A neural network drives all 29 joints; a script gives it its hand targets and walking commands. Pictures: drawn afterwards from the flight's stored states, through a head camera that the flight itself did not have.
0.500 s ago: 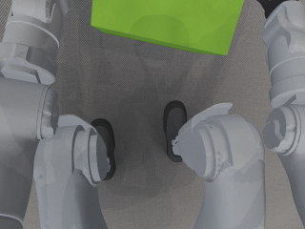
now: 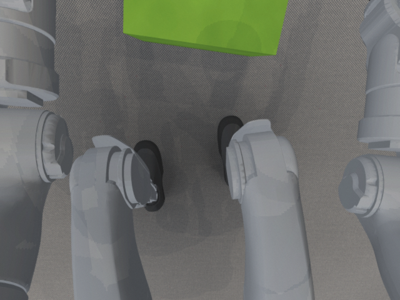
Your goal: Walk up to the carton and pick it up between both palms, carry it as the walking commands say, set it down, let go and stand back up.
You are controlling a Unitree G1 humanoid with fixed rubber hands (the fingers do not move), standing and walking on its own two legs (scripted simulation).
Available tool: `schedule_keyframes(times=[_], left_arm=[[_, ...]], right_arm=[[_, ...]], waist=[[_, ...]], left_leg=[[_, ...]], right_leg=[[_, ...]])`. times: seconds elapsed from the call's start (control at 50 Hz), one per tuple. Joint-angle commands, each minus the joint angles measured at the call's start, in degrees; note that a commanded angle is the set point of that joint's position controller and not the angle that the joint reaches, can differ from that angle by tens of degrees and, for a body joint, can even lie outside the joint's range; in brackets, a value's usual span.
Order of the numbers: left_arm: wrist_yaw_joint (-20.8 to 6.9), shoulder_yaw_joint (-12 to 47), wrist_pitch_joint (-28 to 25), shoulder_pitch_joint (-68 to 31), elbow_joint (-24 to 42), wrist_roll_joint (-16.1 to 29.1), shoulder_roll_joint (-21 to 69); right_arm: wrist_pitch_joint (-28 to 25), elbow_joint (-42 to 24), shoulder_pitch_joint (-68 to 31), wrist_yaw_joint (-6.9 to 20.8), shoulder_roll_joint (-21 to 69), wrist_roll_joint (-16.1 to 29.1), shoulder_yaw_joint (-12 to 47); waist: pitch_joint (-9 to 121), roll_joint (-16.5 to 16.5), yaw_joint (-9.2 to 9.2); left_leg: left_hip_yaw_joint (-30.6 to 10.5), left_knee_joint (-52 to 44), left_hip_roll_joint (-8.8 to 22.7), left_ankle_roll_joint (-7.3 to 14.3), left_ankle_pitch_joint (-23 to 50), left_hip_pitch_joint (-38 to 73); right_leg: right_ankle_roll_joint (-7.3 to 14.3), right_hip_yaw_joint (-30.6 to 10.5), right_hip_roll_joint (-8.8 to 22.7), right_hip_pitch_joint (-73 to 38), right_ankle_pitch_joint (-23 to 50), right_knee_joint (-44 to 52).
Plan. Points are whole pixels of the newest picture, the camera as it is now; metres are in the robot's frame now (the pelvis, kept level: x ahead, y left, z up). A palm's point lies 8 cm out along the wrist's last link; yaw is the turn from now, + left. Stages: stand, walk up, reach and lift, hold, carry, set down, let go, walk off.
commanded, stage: set down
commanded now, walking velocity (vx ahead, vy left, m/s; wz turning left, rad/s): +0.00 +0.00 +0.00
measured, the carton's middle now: out of the picture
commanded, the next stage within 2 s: let go in 0.92 s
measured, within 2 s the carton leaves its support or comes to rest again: neither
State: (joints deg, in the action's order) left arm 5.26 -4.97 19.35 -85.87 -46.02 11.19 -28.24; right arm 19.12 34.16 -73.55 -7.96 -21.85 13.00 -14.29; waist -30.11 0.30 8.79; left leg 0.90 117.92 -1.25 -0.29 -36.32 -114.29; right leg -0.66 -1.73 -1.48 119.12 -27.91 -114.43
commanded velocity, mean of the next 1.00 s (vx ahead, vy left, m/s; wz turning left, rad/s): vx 0.00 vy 0.00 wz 0.00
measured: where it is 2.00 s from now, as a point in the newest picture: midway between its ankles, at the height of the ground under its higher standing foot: (192, 176)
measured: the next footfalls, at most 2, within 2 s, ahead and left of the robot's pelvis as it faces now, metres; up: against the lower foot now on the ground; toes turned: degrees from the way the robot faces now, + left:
none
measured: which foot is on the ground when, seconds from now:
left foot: down 0.00-1.00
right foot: down 0.00-1.00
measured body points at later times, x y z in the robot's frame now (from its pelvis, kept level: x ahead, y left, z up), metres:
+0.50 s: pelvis +0.00 +0.00 +0.13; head +0.38 -0.05 +0.35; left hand +0.61 +0.12 -0.02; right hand +0.51 -0.30 -0.01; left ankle +0.10 +0.12 -0.39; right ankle +0.14 -0.12 -0.39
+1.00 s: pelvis +0.02 +0.01 +0.24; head +0.39 -0.04 +0.49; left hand +0.61 +0.12 +0.09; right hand +0.51 -0.30 +0.09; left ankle +0.10 +0.12 -0.39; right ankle +0.14 -0.12 -0.39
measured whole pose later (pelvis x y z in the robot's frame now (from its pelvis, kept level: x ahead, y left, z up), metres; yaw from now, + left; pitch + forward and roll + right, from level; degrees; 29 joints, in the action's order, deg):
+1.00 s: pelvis +0.02 +0.01 +0.24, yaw -2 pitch +28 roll +0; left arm 1.9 -10.1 20.7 -78.7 -43.5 4.0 -24.0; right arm 19.8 33.0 -67.3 -2.0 -22.4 6.1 -16.6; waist -29.9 1.5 6.7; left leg -1.5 64.2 -2.4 0.1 -21.2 -70.9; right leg -1.3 -3.0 -1.8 73.7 -14.6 -60.3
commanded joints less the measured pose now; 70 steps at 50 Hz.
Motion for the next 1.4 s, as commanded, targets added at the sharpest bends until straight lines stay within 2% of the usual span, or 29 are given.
schedule_keyframes(times=[0.0, 0.02, 0.04, 0.08, 0.18, 0.2, 0.22, 0.3, 0.38, 0.52, 0.54, 0.6, 0.64, 0.7, 0.74, 0.78, 0.82, 0.84, 0.86, 0.92, 0.98, 1.04, 1.06, 1.1, 1.14, 1.18, 1.24, 1.26, 1.38], left_arm=[[-0.54, -1.36, -1.24, -23.64, 14.10, -0.12, -13.03], [-0.84, -0.96, -0.91, -24.43, 17.06, -0.73, -13.10], [-0.69, -1.39, 0.12, -24.43, 12.05, -0.43, -13.84], [-1.00, -2.97, 0.78, -24.66, 15.37, -0.40, -14.94], [-2.12, -3.59, 2.04, -24.49, 16.06, -2.43, -15.39], [-2.30, -3.62, 2.42, -23.88, 14.37, -0.48, -15.96], [-2.25, -2.89, 3.01, -23.20, 15.73, -1.81, -16.04], [-2.84, -3.97, 3.62, -22.31, 14.06, -2.79, -16.78], [-2.94, -2.07, 4.87, -23.51, 21.52, -0.40, -13.90], [-3.55, -5.20, 5.36, -21.27, 22.60, -1.30, -16.56], [-3.21, -2.71, 5.94, -21.38, 24.98, -0.71, -15.75], [-3.90, -4.44, 6.59, -17.98, 18.00, -1.84, -14.59], [-3.44, -4.18, 5.71, -16.78, 19.57, -2.20, -14.61], [-2.81, -6.01, 4.96, -19.90, 23.83, -3.75, -14.94], [-3.38, -5.06, 5.56, -16.56, 20.25, -3.97, -13.87], [-3.69, -5.31, 4.23, -16.68, 16.08, -4.00, -11.57], [-4.13, -5.00, 2.36, -16.03, 18.10, -4.34, -10.20], [-4.23, -6.38, 1.83, -16.17, 10.21, -6.34, -10.35], [-4.38, -6.14, 0.77, -14.76, 11.14, -5.95, -9.49], [-3.08, -6.56, -1.11, -6.44, 10.92, -7.56, -6.04], [-1.65, -8.37, -1.89, -4.02, 11.14, -8.61, -4.37], [-0.27, -6.12, -2.41, 8.95, 21.18, -9.38, -1.32], [0.56, -5.48, -2.21, 8.77, 24.86, -8.85, -0.38], [1.76, -7.93, -2.01, 8.48, 23.39, -10.38, -0.09], [3.38, -6.50, -2.16, 19.36, 37.04, -10.68, 1.65], [2.59, -5.31, -2.59, 27.58, 37.75, -10.49, 3.71], [2.56, -6.57, -4.08, 34.14, 38.32, -11.16, 7.08], [2.03, -6.25, -4.81, 38.63, 39.91, -10.88, 6.82], [0.19, -6.20, -9.82, 48.83, 35.35, -13.05, 9.11]], right_arm=[[-0.59, -13.84, -20.15, 0.14, -15.06, 0.70, -1.70], [0.11, -15.18, -20.42, 0.04, -12.81, 1.14, -0.22], [0.83, -15.06, -23.33, -0.16, -14.99, 0.43, -1.14], [1.67, -16.55, -22.52, -0.19, -13.84, 1.15, 0.32], [2.88, -17.67, -20.33, 0.02, -15.32, -0.39, -2.94], [3.52, -16.03, -21.32, 0.12, -14.18, -1.13, -1.23], [4.21, -17.56, -20.57, 0.13, -13.99, -0.45, -1.28], [4.99, -15.31, -20.23, 0.24, -14.05, -1.30, -1.53], [6.18, -18.52, -18.64, 0.14, -13.86, 0.06, -1.77], [6.94, -24.53, -20.13, 0.34, -14.53, 0.24, -1.91], [7.02, -24.62, -18.16, 0.35, -16.17, -0.31, -3.46], [7.36, -18.64, -14.73, 1.07, -16.02, -1.61, -4.52], [5.85, -21.69, -15.30, 1.60, -16.14, -1.59, -4.80], [5.55, -22.12, -15.81, 1.56, -14.28, -2.46, -3.78], [5.60, -18.75, -12.57, 2.14, -15.48, -2.94, -4.55], [4.25, -16.07, -14.76, 3.02, -12.46, -2.65, -3.47], [2.48, -16.54, -13.52, 3.10, -10.97, -2.93, -3.00], [1.97, -8.12, -12.05, 3.56, -11.13, -5.40, -5.37], [0.60, -9.66, -9.63, 3.92, -12.34, -6.44, -6.62], [-2.05, -11.41, -5.31, 5.84, -12.40, -7.01, -5.41], [-2.94, -11.57, -1.35, 7.36, -12.73, -8.84, -3.08], [-3.96, -20.28, 9.29, 8.28, -13.59, -9.43, -2.70], [-4.01, -19.76, 9.78, 8.82, -15.61, -10.76, -3.00], [-3.97, -20.05, 7.61, 9.69, -15.49, -10.80, -3.08], [-4.30, -28.47, 22.39, 10.01, -18.13, -11.33, -2.46], [-4.36, -25.40, 29.46, 11.58, -10.58, -9.58, 1.21], [-5.98, -27.17, 35.42, 11.58, -12.07, -10.93, -0.82], [-6.42, -29.85, 39.27, 11.77, -10.63, -10.62, 0.41], [-10.05, -27.39, 49.51, 12.25, -4.95, -10.64, 1.45]], waist=[[123.04, 1.35, 4.10], [124.13, 4.83, 1.12], [121.70, 2.59, 2.98], [124.89, 1.17, 0.85], [129.02, 3.65, 3.04], [129.65, 0.77, 1.68], [130.27, 4.57, 0.78], [125.54, 3.44, 0.43], [134.47, 2.69, 2.69], [137.15, 0.81, 0.02], [138.25, 2.64, 2.51], [128.22, 4.22, 1.73], [132.46, 2.54, 3.06], [133.84, 2.59, 0.62], [131.83, 4.81, 3.32], [121.96, 3.24, 0.37], [124.92, 4.12, 0.99], [114.77, 5.23, 0.96], [117.63, 4.43, 3.07], [124.85, 3.11, 0.93], [123.96, -1.49, 0.45], [132.56, 1.57, 0.06], [128.17, -1.46, -0.34], [119.25, -0.44, -0.81], [131.27, 1.51, 0.06], [118.93, 1.70, -2.06], [114.97, 0.42, 0.04], [114.62, -2.99, -0.44], [88.65, -2.98, -4.05]], left_leg=[[4.21, -13.50, -4.42, 1.67, 18.55, 36.08], [4.14, -15.53, -4.56, 2.07, 18.64, 39.27], [3.43, -15.86, -4.41, 2.37, 18.45, 39.56], [3.76, -17.85, -4.90, 2.32, 18.88, 36.77], [3.59, -22.39, -5.08, 1.68, 19.56, 43.77], [3.12, -23.97, -5.51, 2.38, 20.40, 43.89], [3.44, -24.75, -5.05, 2.05, 20.39, 45.46], [3.89, -27.88, -5.28, 1.65, 19.91, 45.07], [3.27, -32.29, -5.30, 1.37, 21.76, 50.44], [2.67, -38.27, -5.56, 2.10, 25.99, 56.84], [1.63, -39.57, -5.41, 1.75, 27.09, 60.20], [0.77, -44.11, -4.82, 1.18, 26.17, 63.57], [-0.59, -45.58, -4.55, 0.92, 30.96, 68.66], [0.00, -48.83, -4.45, 1.17, 31.23, 70.71], [-1.07, -51.25, -3.94, 1.09, 30.70, 75.22], [-1.45, -53.26, -3.53, 1.09, 32.03, 74.26], [-1.27, -55.07, -3.46, 0.43, 33.58, 75.52], [-1.59, -55.40, -2.87, 0.47, 28.48, 70.75], [-1.80, -56.24, -2.71, 0.09, 31.22, 75.50], [-2.04, -55.99, -3.44, -0.36, 43.43, 81.91], [-0.57, -59.18, -3.90, -0.24, 41.18, 74.77], [-0.92, -60.30, -4.11, -1.02, 48.10, 87.13], [-1.60, -60.94, -3.98, -0.97, 49.13, 85.56], [-1.29, -62.35, -3.55, -0.47, 39.84, 81.31], [-1.53, -63.81, -3.85, -1.25, 47.97, 93.55], [-1.73, -64.89, -3.37, -0.23, 46.69, 90.64], [-0.96, -67.17, -3.34, -0.90, 40.82, 86.91], [-1.00, -67.91, -3.82, -0.71, 40.29, 87.93], [-0.58, -73.70, -2.95, -0.14, 31.60, 80.18]], right_leg=[[-0.75, 5.51, -1.47, -59.43, 29.03, 13.69], [-1.12, 5.47, -1.82, -58.81, 27.99, 14.41], [-1.60, 6.13, -1.60, -58.40, 27.59, 15.93], [-1.50, 4.37, -1.56, -63.69, 29.18, 17.99], [-1.63, 4.75, -2.10, -63.89, 27.59, 23.09], [-2.38, 5.45, -1.99, -66.84, 28.58, 23.59], [-2.30, 4.93, -2.03, -65.89, 28.77, 23.70], [-2.27, 4.07, -2.10, -66.49, 27.80, 28.98], [-1.99, 3.86, -2.08, -76.61, 31.35, 31.14], [-2.10, 2.67, -1.89, -84.53, 36.99, 37.93], [-2.06, 3.59, -2.29, -83.30, 36.00, 37.41], [-1.44, 3.36, -2.00, -79.06, 33.14, 43.10], [-2.12, 5.41, -2.70, -80.69, 36.27, 43.90], [-2.36, 3.06, -2.20, -87.07, 38.09, 46.85], [-2.28, 4.56, -2.16, -84.81, 36.32, 49.05], [-2.16, 4.35, -2.01, -79.99, 35.28, 51.62], [-2.24, 3.65, -1.84, -85.61, 38.22, 53.68], [-2.39, 4.17, -1.27, -78.70, 32.75, 54.05], [-2.44, 5.02, -1.66, -80.86, 34.36, 55.28], [-2.13, 5.77, -3.03, -85.31, 43.61, 54.41], [-1.97, 3.37, -1.81, -99.39, 49.51, 56.73], [-1.06, 4.19, -3.11, -104.39, 53.28, 57.12], [-0.68, 4.18, -3.25, -102.48, 53.65, 56.93], [-0.75, 3.55, -2.62, -100.13, 45.46, 59.00], [-0.22, 3.10, -2.65, -109.86, 53.39, 59.84], [-0.58, 2.23, -2.85, -104.50, 51.60, 61.28], [-0.52, 1.50, -1.93, -112.44, 51.18, 62.81], [-1.32, 1.48, -1.71, -114.59, 50.94, 63.51], [-1.75, -0.66, -0.52, -113.96, 42.95, 68.37]])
